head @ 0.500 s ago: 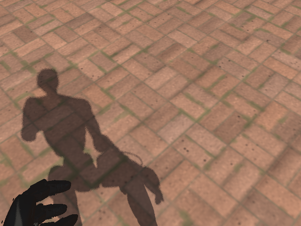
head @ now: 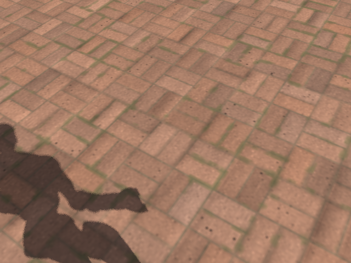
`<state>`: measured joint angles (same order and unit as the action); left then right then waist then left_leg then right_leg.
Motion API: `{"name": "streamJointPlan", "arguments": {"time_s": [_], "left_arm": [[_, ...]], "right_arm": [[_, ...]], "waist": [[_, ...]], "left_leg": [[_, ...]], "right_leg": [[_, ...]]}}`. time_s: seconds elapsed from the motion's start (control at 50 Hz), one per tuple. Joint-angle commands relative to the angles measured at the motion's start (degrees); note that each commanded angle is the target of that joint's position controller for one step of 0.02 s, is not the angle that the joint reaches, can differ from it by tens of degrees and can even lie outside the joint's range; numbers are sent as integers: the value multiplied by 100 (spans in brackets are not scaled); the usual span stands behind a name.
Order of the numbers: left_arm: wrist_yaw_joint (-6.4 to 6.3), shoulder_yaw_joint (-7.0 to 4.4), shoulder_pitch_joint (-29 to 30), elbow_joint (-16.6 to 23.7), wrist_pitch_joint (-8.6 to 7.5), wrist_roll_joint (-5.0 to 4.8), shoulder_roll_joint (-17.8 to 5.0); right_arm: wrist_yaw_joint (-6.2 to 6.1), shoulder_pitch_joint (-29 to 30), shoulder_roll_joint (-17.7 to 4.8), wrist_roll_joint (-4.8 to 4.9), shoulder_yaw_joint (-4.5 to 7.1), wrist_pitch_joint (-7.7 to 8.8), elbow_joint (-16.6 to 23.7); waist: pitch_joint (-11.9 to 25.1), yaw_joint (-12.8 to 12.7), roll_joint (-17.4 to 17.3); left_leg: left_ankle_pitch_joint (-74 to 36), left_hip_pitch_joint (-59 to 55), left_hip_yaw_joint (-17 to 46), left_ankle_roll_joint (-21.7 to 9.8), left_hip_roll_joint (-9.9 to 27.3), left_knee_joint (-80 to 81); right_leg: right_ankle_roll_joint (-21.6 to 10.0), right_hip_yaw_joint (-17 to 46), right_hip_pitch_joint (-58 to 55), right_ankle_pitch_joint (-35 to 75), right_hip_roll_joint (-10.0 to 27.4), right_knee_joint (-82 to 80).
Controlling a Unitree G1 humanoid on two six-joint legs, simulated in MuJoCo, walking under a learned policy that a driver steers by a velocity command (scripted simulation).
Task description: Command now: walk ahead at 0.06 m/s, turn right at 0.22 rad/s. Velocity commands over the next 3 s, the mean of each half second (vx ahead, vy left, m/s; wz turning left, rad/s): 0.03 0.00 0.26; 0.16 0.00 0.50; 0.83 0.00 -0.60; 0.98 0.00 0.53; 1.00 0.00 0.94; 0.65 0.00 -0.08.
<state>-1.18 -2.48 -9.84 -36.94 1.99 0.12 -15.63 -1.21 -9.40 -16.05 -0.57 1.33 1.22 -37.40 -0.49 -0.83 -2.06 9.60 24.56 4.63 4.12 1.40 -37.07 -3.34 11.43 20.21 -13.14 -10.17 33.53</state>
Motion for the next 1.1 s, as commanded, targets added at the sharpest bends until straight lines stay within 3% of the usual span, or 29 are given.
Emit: {"name": "streamJointPlan", "arguments": {"time_s": [0.02, 0.04, 0.06, 0.08, 0.12, 0.16, 0.18, 0.24, 0.28, 0.3, 0.32, 0.34, 0.36, 0.38, 0.42, 0.5, 0.58, 0.62, 0.64, 0.66, 0.68, 0.7, 0.74, 0.78, 0.82, 0.86, 0.9, 0.96, 1.1], "left_arm": [[21, -16, -423, 177, -97, 57, -214], [29, -73, -1070, 45, -122, 48, -351], [8, -138, -669, 132, -144, 46, -646], [-18, -216, -244, 174, -115, 12, -853], [-43, -240, -101, 99, 43, 14, -711], [-4, -114, -220, -22, 89, 33, -245], [6, -78, -93, -5, 56, 46, -99], [-22, -218, -184, -105, -20, -36, -372], [-51, -298, -360, -139, -54, -20, -559], [-77, -384, -484, -217, -46, 47, -811], [-91, -458, -604, -301, -15, 85, -923], [-109, -464, -592, -266, -9, 141, -943], [-149, -417, -295, -99, -53, 222, -848], [-190, -357, -138, 16, -112, 217, -705], [-230, -348, 367, 86, -198, 49, -675], [-245, -427, 285, 20, -130, 33, -854], [-119, -542, 142, -36, -150, -94, -1125], [-18, -517, 65, -128, -223, -192, -937], [38, -477, -171, -172, -259, -87, -742], [65, -329, 76, 230, -279, 213, -367], [11, -356, 669, 367, -302, 185, -582], [-34, -382, 905, 397, -304, 27, -711], [-140, -417, 738, 239, -278, 58, -780], [-116, -426, 377, 12, -230, 67, -779], [22, -342, 30, -195, -251, -17, -613], [136, -249, 204, -161, -310, -85, -480], [181, -243, 436, -77, -378, -139, -596], [206, -250, 421, -54, -450, -174, -672], [285, -154, 148, 73, -452, -205, -431]], "right_arm": [[41, 61, -737, -158, 197, 196, 491], [16, 258, -969, -244, 242, 145, 544], [27, 18, -689, -245, 202, 132, 390], [41, 13, -584, -184, 174, 131, 360], [17, 152, -632, -35, 188, 86, 354], [29, 342, -496, -11, 146, 24, 299], [56, 300, -562, 37, 183, -29, 278], [35, -26, -1016, 170, 384, -189, 316], [9, 53, -899, 211, 386, -183, 420], [9, 130, -744, 213, 359, -147, 544], [27, 254, -673, 220, 354, -117, 631], [59, 266, -593, 206, 341, -113, 673], [81, 182, -642, 167, 393, -122, 644], [85, 121, -802, 171, 491, -168, 591], [81, -149, -639, 192, 484, -319, 472], [231, 196, -375, 226, 362, -408, 702], [354, 45, -615, 230, 472, -484, 820], [269, -466, -752, 197, 608, -541, 669], [161, -886, -1239, 183, 791, -518, 619], [91, -929, -2058, 103, 922, -439, 821], [196, -1073, -1794, -114, 837, -247, 862], [213, -870, -1633, -104, 769, -124, 820], [82, -209, -1246, 173, 656, -130, 857], [-42, 243, -1043, 105, 541, -210, 986], [-69, -107, -815, 120, 448, -154, 832], [-19, -356, -878, 94, 418, -39, 643], [8, -436, -1054, 18, 448, 78, 552], [27, -517, -1113, 36, 460, 245, 407], [121, -347, -1054, 82, 495, 420, 203]], "waist": [[621, -65, 336], [604, -460, -957], [647, -157, -1240], [545, 18, -940], [456, 55, -738], [346, -66, -644], [234, -12, -768], [321, 61, -1033], [526, -16, -860], [632, 10, -280], [541, -16, 603], [436, -81, 1378], [471, -73, 1621], [435, -45, 1233], [264, 227, 821], [275, -33, 1055], [450, -37, 1119], [533, 218, 765], [557, 342, -250], [596, 185, -2062], [1334, 666, -1285], [1017, 561, -794], [546, 170, -262], [700, -51, -392], [1078, 54, -422], [784, 238, -828], [407, 355, -832], [102, 388, -692], [-199, 254, -383]], "left_leg": [[-2106, -1579, 637, -488, 830, 1409], [-3157, -1848, 1397, -1233, 1595, 1311], [-2494, -1446, 2041, -1815, 1959, 1675], [-1907, -1355, 1982, -1806, 1772, 1738], [-1375, -1262, 1594, -1585, 1496, 1741], [-1038, -881, 1072, -1272, 1002, 1707], [-940, -868, 964, -1205, 769, 1632], [-1024, -1157, 1396, -1322, 736, 1457], [-940, -819, 1615, -1200, 706, 1274], [-825, -283, 1255, -994, 466, 981], [-135, 301, 637, -706, 12, 439], [834, 878, 31, -454, -413, -386], [2182, 1178, -197, -293, -341, -1610], [2465, 1368, -99, -187, -172, -2634], [1924, 1519, -27, -65, 153, -2911], [1177, 930, -567, 22, 288, -1715], [942, -48, -1031, -234, 98, -390], [162, -1056, -1083, -541, -201, 641], [-1639, -2118, -147, -916, 127, 1123], [-3878, -2977, 2510, -2010, 1669, 1191], [-2993, -2784, 3138, -2650, 2073, 1582], [-2135, -2513, 2714, -2431, 1814, 1732], [-1195, -1903, 2046, -1826, 1252, 1738], [-1542, -1406, 1438, -1657, 1030, 1690], [1038, -1525, 1216, -1591, 837, 2027], [2288, -1423, 1442, -1586, 992, 2449], [2560, -1444, 1548, -1602, 1250, 2664], [2699, -1830, 1464, -1574, 1577, 2861], [2008, -2046, 279, -1340, 1827, 3119]], "right_leg": [[-196, 824, -9, 148, 931, 154], [184, 138, 480, -1749, 276, 811], [432, -163, 491, -1896, 495, 1101], [573, -227, 429, -1803, 685, 1468], [787, -402, 472, -1735, 825, 1898], [834, -575, -39, -1476, 990, 1156], [815, -759, -175, -1160, 888, 586], [635, -1080, -419, -404, 548, -436], [358, -886, -978, -70, 815, -653], [102, -664, -1329, 185, 1164, -507], [-241, -255, -1448, 406, 1559, -801], [-708, 507, -1584, 1047, 2387, -1279], [-1157, 973, -1581, 1987, 3152, -1433], [-1332, 932, -1544, 2699, 3344, -1421], [-958, 89, -1538, 2752, 2968, -1288], [-716, -1012, -1528, 2537, 2570, -1218], [-556, -1358, -1448, 2393, 2849, -841], [-99, -1823, -1000, 1792, 2644, 77], [364, -2191, 66, 629, 2169, 1399], [910, -2004, 2113, -2700, 1198, 3189], [851, -749, 2329, -2809, 988, 4029], [694, -553, 2379, -2326, 1065, 4140], [589, -450, 2260, -1342, 1239, 3508], [683, -683, 1578, -769, 1151, 3298], [699, -948, 1285, -253, 1223, 2648], [662, -1086, 1296, -18, 1305, 2022], [513, -1044, 1508, 102, 1404, 1634], [354, -932, 2072, 155, 1511, 1508], [278, -980, 2314, 226, 1855, 1560]]}}
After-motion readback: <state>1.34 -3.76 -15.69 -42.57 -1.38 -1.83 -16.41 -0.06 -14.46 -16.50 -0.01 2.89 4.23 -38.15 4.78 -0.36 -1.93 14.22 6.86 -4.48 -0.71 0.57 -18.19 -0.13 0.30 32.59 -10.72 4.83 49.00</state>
